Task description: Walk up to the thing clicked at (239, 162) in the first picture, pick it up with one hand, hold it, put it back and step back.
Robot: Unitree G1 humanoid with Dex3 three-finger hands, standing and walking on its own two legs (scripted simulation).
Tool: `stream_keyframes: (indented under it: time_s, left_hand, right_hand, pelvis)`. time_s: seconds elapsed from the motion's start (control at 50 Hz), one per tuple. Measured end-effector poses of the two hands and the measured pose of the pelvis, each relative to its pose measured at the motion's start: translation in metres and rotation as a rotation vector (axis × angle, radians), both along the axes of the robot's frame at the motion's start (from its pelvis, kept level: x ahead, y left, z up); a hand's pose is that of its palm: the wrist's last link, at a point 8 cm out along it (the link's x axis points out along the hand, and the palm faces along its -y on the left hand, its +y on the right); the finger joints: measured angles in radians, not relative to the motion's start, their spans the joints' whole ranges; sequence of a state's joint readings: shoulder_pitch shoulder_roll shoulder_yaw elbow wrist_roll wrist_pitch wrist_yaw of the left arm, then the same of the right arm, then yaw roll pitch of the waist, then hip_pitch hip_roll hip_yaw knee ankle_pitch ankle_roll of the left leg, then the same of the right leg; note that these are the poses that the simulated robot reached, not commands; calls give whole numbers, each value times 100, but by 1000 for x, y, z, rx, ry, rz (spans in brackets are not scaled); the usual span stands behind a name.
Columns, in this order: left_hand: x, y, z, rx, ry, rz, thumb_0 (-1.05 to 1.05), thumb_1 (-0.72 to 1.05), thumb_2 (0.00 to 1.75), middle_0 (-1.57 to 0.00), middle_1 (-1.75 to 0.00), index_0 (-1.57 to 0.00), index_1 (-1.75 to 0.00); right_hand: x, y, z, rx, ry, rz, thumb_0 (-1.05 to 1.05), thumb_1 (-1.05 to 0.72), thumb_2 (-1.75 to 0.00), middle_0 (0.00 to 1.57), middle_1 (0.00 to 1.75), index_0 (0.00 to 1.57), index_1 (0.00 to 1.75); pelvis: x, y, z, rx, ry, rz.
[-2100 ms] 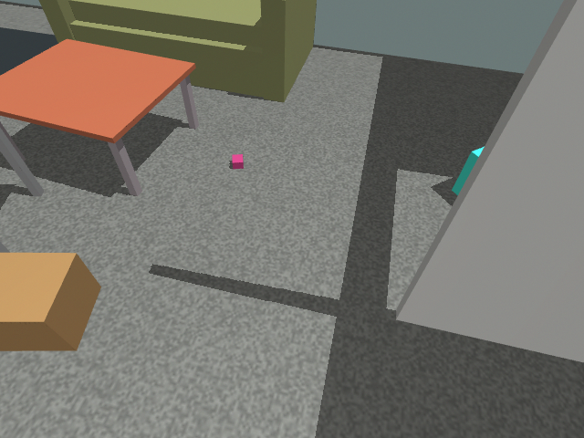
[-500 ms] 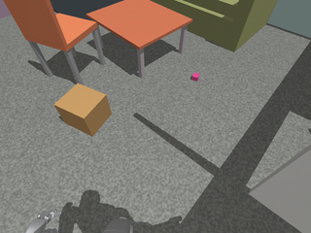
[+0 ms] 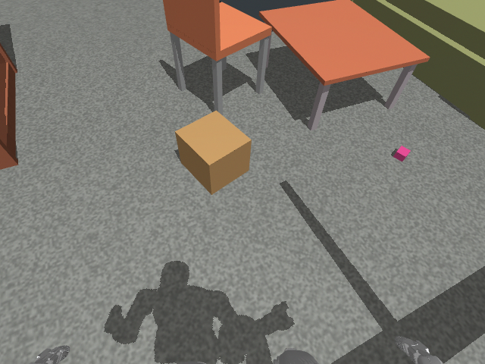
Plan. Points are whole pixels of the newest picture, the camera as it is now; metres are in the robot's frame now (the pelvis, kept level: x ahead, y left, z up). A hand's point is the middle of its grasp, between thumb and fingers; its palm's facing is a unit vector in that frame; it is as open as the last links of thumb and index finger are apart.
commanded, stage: walk up
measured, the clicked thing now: (401, 153) +1.23 -0.91 -0.74
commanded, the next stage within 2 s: stand in 1.76 s
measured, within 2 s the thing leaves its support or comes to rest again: neither
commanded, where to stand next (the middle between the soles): +0.05 +0.04 m, yaw +33 degrees
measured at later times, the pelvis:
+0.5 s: pelvis -0.02 +0.00 -0.01, yaw +19 degrees
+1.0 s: pelvis +0.00 -0.01 -0.01, yaw +31 degrees
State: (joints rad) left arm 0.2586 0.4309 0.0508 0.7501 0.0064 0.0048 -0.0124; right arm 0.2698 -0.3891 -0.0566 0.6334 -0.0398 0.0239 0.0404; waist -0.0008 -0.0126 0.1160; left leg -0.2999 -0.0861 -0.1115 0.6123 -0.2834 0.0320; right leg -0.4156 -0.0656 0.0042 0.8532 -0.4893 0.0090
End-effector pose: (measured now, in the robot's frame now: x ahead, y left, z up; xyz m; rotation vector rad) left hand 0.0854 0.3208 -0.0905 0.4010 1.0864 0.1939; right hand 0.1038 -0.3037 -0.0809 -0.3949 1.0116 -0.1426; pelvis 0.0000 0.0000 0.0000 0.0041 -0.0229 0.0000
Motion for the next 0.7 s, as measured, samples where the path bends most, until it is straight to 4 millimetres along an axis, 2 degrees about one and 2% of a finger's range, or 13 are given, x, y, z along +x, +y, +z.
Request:
stream_keyframes:
  time_s: [0.08,0.14,0.24,0.32,0.42,0.52,0.58,0.7]
  left_hand:
    - [-5,-5,11,63,-54,41,1,91,90,-21,-30,-20,-30]
    - [-21,-11,20,100,-71,72,1,91,90,-21,-30,-20,-30]
    - [-57,-13,41,124,-72,169,1,90,90,-21,-30,-21,-30]
    - [-85,-7,45,135,-58,228,1,90,90,-21,-30,-21,-30]
    - [-118,10,30,107,-48,288,1,90,90,-21,-30,-21,-30]
    - [-145,31,-11,45,-21,364,1,90,90,-21,-30,-21,-30]
    - [-156,27,-28,-7,25,416,1,91,90,-21,-30,-20,-30]
    - [-167,8,-34,-77,43,471,1,91,90,-21,-30,-20,-30]
  right_hand:
    - [15,-8,-19,36,12,56,0,-90,-89,21,30,20,30]
    - [28,-12,-32,50,26,76,1,-90,-89,21,30,20,30]
    - [41,-10,-28,65,69,168,1,-91,-89,20,30,20,30]
    - [44,-11,-25,54,97,203,1,-91,-89,20,30,20,30]
    - [49,-1,-21,1,139,249,1,-91,-89,20,30,20,30]
    - [57,21,-16,-78,110,285,1,-91,-89,20,30,20,30]
    - [60,33,-8,-97,91,311,1,-91,-89,20,30,20,30]
    - [79,48,2,-124,89,372,0,-90,-89,21,30,20,30]
  pelvis:
    - [0,-15,-9,8,2,57]
    - [-3,-22,-10,-5,-7,102]
    - [-6,-25,3,36,-10,180]
    - [-8,-23,6,34,-9,227]
    - [-11,-15,0,18,-13,293]
    - [-16,3,-17,38,-21,338]
    - [-13,10,-16,20,-17,372]
    - [-8,13,-8,-3,3,438]
